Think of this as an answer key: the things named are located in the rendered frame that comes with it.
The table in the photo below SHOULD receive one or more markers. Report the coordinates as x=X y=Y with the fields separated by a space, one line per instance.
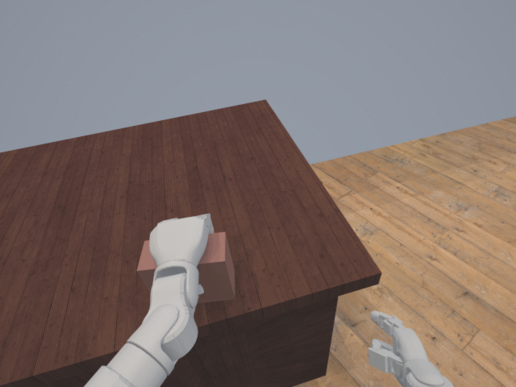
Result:
x=74 y=215

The left robot hand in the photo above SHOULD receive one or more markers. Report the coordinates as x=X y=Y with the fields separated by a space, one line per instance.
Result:
x=183 y=239

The right robot hand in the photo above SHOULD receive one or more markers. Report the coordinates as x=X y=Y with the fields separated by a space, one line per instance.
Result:
x=406 y=346

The robot right forearm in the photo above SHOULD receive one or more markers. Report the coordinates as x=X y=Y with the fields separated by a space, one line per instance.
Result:
x=422 y=373

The robot left forearm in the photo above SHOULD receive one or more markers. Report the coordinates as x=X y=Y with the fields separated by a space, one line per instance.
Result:
x=167 y=333

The sponge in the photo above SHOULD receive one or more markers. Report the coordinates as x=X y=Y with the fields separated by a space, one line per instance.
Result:
x=216 y=269

